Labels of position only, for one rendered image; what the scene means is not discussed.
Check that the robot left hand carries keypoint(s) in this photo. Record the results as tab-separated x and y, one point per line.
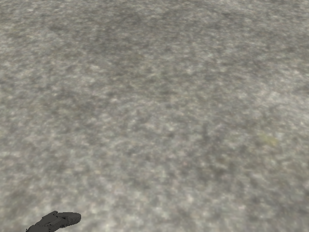
54	220

